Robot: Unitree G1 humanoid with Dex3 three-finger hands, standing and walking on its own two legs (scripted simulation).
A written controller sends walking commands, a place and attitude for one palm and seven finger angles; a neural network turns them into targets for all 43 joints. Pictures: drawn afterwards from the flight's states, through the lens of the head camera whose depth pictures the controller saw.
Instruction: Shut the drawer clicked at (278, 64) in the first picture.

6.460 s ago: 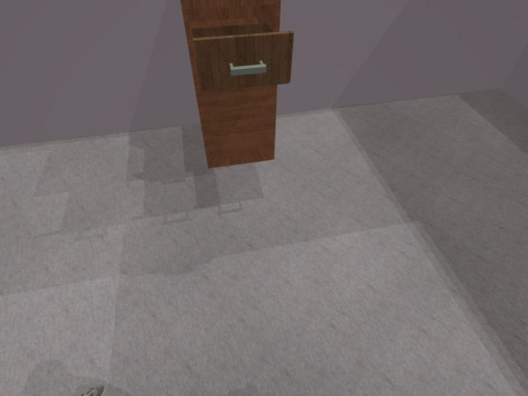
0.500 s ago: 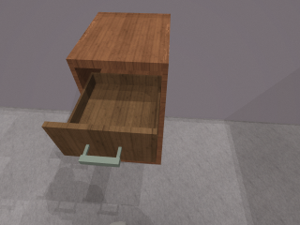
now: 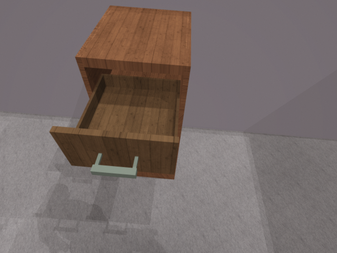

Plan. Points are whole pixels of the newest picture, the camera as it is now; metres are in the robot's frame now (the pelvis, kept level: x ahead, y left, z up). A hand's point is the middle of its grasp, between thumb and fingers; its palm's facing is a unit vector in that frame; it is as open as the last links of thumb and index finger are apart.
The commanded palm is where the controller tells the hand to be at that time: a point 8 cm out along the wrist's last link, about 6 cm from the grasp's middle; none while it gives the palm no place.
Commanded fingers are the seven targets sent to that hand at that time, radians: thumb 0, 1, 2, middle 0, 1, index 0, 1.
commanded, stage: come to a stop and stand still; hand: left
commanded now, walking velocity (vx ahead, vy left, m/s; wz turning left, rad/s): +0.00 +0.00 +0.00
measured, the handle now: (116, 164) +0.35 +0.17 -0.05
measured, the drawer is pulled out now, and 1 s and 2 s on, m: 0.28 0.28 0.28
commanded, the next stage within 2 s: look again from close up in 0.56 s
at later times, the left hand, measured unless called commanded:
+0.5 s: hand out of the picture -0.05 +0.08 -0.18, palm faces +0.08 -0.98 -0.17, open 7.3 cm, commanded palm none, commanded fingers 0.00 0.90 0.90 -0.20 -0.30 -0.20 -0.30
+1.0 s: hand out of the picture -0.02 +0.16 -0.18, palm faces +0.06 -0.98 -0.19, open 7.4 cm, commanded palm none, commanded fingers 0.00 0.90 0.90 -0.20 -0.30 -0.20 -0.30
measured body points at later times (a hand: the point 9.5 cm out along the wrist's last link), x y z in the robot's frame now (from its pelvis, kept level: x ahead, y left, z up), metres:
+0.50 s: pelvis -0.03 -0.07 +0.00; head -0.03 -0.08 +0.45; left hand -0.05 +0.14 -0.16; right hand -0.09 -0.28 -0.17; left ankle +0.01 +0.12 -0.74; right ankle -0.05 -0.14 -0.74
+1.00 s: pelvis -0.02 -0.01 -0.01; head -0.02 +0.00 +0.44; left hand -0.02 +0.21 -0.17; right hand +0.01 -0.24 -0.16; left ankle -0.02 +0.07 -0.74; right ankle -0.05 -0.14 -0.74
